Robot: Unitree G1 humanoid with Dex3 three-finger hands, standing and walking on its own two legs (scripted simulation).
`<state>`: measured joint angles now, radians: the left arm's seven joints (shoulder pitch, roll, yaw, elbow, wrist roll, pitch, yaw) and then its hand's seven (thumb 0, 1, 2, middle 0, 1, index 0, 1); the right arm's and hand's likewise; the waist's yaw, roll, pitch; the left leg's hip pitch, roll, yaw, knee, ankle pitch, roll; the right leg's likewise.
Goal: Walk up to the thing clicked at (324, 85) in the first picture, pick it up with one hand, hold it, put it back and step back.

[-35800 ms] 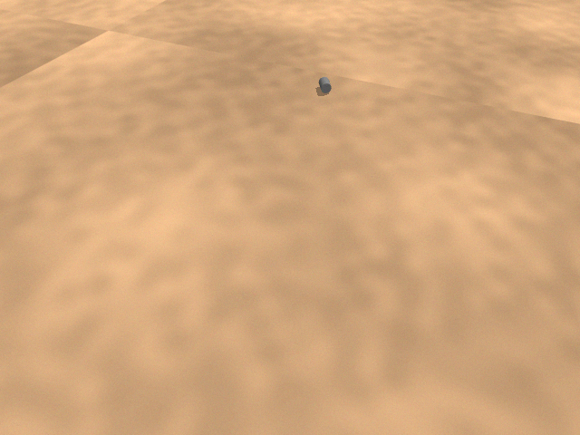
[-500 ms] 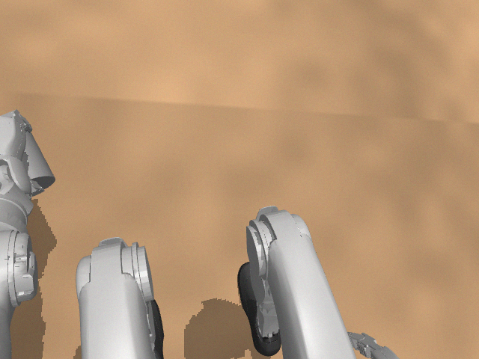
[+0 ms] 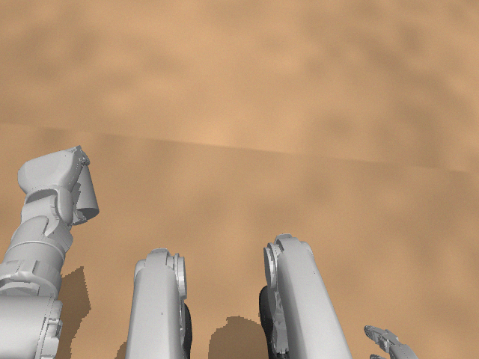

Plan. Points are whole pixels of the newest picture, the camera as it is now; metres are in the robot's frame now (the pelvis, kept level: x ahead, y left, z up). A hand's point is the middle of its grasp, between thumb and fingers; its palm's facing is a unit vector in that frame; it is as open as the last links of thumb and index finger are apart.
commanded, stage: lift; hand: left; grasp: from above
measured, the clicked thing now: (73, 193) +0.43 +0.28 -0.14
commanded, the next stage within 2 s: hold in 1.08 s
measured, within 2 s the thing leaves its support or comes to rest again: neither
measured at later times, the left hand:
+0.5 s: hand (2, 172) +0.38 +0.25 +0.10, palm faces -0.40 -0.20 -0.90, open 12.1 cm
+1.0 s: hand out of the picture +0.39 +0.23 +0.20, palm faces -0.40 -0.21 -0.89, open 12.1 cm
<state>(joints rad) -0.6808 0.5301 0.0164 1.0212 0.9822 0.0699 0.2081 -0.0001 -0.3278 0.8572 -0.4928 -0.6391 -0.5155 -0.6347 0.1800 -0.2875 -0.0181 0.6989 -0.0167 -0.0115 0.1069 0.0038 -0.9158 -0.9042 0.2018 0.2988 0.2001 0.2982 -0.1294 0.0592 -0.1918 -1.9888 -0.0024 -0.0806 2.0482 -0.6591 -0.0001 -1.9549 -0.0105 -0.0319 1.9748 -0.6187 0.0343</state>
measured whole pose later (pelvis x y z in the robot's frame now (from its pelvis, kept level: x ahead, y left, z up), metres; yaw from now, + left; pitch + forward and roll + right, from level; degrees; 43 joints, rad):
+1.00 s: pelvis +0.08 +0.00 +0.29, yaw +2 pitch +12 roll -1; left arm -0.38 0.30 -0.20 0.86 0.87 0.30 0.19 0.00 -0.34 0.86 -0.51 -0.61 -0.53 -0.59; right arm 0.26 -0.24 -0.01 0.78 0.05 -0.06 -0.05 0.01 -0.90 -0.90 0.20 0.30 0.20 0.30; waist -0.07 0.04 -0.09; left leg -0.68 0.02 -0.01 0.89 -0.42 0.00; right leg -0.68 0.00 0.00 0.85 -0.38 0.02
